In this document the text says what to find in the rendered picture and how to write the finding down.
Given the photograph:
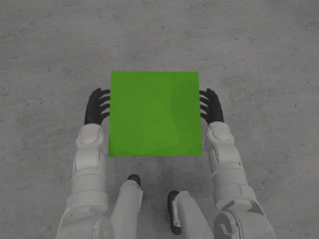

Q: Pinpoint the right robot thigh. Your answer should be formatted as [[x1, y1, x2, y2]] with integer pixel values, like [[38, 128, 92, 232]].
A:
[[171, 196, 214, 239]]

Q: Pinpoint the robot left upper arm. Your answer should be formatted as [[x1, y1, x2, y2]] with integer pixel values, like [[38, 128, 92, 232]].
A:
[[56, 215, 116, 239]]

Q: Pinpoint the robot right hand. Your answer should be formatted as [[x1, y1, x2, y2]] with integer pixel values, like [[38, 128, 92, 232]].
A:
[[199, 88, 224, 125]]

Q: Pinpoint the left robot forearm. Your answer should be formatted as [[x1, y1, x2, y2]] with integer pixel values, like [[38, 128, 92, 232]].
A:
[[55, 123, 109, 239]]

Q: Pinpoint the robot thigh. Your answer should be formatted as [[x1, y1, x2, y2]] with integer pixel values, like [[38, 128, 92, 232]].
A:
[[171, 196, 214, 239], [110, 184, 144, 239]]

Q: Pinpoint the left robot thigh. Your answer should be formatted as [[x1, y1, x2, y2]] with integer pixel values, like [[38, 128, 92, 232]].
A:
[[110, 184, 144, 239]]

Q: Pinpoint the robot right upper arm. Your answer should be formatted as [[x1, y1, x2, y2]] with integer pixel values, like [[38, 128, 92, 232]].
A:
[[213, 209, 276, 239]]

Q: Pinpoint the carton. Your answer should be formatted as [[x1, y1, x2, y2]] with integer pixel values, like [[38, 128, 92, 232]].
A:
[[108, 71, 203, 157]]

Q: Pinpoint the robot left hand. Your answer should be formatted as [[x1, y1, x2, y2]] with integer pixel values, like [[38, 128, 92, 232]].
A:
[[84, 88, 111, 126]]

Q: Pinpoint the right robot forearm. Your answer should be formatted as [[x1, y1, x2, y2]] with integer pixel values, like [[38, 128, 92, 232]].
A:
[[204, 121, 276, 239]]

